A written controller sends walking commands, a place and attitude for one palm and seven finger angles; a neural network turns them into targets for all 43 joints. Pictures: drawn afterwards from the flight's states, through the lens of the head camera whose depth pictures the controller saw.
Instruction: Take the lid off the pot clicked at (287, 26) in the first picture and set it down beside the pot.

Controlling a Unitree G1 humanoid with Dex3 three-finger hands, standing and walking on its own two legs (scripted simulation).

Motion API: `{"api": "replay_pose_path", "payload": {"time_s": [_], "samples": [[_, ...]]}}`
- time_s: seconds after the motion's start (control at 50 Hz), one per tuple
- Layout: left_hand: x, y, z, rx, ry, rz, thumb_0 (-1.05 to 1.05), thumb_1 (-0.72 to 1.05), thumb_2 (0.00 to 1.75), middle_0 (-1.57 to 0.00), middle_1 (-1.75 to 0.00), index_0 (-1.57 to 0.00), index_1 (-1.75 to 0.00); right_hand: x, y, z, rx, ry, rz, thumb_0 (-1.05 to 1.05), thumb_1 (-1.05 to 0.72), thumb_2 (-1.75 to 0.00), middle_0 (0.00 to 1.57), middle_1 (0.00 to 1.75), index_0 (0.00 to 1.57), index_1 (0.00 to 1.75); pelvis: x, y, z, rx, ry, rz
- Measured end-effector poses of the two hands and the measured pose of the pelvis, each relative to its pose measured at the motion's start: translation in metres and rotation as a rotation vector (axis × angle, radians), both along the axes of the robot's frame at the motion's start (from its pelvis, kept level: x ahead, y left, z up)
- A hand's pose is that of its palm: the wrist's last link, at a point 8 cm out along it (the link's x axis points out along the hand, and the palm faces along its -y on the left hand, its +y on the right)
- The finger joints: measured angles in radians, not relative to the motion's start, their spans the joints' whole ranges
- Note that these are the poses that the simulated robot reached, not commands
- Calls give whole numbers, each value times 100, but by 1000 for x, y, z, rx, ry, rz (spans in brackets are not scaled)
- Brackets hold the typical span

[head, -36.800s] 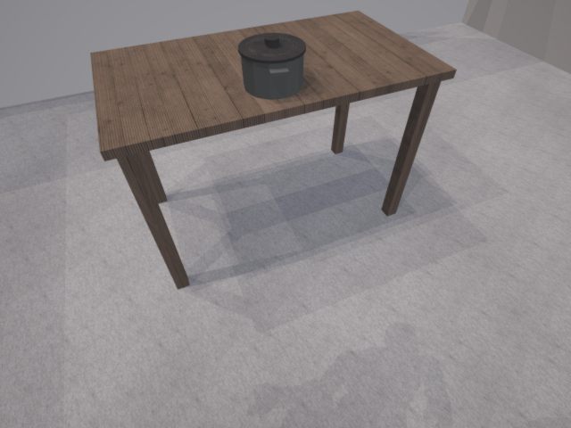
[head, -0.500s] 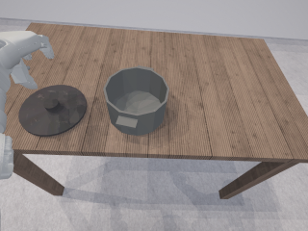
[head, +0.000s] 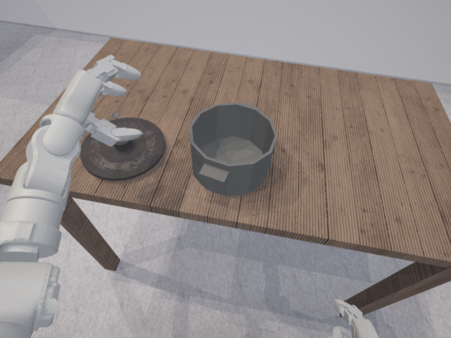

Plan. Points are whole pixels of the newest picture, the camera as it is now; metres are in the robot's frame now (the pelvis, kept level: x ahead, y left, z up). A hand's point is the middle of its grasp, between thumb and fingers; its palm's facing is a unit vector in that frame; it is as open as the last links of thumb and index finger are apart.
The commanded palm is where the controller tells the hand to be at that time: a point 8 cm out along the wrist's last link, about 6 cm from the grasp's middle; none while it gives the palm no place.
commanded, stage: draw the hand back to the body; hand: left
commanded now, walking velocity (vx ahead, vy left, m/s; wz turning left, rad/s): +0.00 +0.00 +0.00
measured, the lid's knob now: (121, 140) +0.51 +0.29 -0.01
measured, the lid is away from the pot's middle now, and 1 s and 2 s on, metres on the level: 0.26 0.26 0.26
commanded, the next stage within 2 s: step back with the hand held close in 1.64 s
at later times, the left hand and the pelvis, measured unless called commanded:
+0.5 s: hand (121, 124) +0.38 +0.20 +0.17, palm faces +0.40 -0.87 -0.29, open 9.3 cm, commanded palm +0.32 +0.24 +0.19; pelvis +0.03 -0.07 +0.00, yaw -3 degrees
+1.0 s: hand (116, 178) +0.29 +0.18 +0.17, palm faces +0.42 -0.86 -0.28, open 7.5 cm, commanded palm +0.23 +0.21 +0.18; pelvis +0.01 -0.09 +0.00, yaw -2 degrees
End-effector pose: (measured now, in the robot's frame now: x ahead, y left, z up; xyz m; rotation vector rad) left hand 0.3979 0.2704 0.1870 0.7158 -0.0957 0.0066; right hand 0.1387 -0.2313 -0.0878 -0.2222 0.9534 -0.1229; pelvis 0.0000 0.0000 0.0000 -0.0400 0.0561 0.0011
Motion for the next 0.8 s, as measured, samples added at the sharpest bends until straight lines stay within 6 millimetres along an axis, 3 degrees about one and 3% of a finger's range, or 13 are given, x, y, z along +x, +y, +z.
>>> {"api": "replay_pose_path", "payload": {"time_s": [0.08, 0.14, 0.22, 0.36, 0.44, 0.54, 0.68, 0.8], "samples": [[-1, -1, -9, -287, -96, 117, 0, -1, 68, -38, -83, -38, -83, 3, -3, 9, -5, -49, -1, 1, -90, -90, 20, 30, 20, 30, 5, -12, 2, 2, -23, -17], [-4, -6, 0, -374, -174, 159, 0, 2, 69, -37, -81, -37, -81, 1, -12, 14, -6, -93, -15, 1, -90, -90, 21, 30, 20, 30, 9, -19, 4, 1, -38, -23], [-11, -16, 12, -397, -240, 169, 0, 8, 71, -36, -77, -36, -78, -4, -31, 8, 4, -99, -36, 1, -90, -90, 21, 30, 20, 30, 17, -27, 4, 8, -42, -45], [-29, -27, -1, -387, -191, 235, 1, 22, 74, -33, -69, -33, -69, -13, -71, -4, -6, -44, -89, 1, -90, -90, 20, 30, 20, 30, 27, -48, 4, 18, -49, -54], [-46, -31, 5, -371, -225, 266, 1, 31, 76, -31, -64, -31, -64, -9, -90, -6, -13, -48, -99, 1, -90, -90, 20, 30, 20, 30, 31, -61, 4, 23, -57, -55], [-65, -32, -6, -386, -189, 326, 1, 42, 79, -29, -57, -29, -58, 5, -107, -3, -15, -79, -100, 1, -90, -90, 20, 30, 20, 30, 31, -75, 3, 26, -67, -50], [-96, -47, 4, -369, -241, 322, 1, 58, 83, -27, -48, -27, -48, 37, -110, 4, 2, -186, -56, 1, -90, -90, 20, 30, 19, 30, 27, -86, 3, 32, -88, -41], [-120, -52, -7, -394, -208, 338, 1, 72, 86, -24, -40, -24, -40, 53, -101, 12, 32, -250, -22, 1, -90, -90, 20, 30, 20, 30, 21, -90, 3, 33, -102, -36]]}}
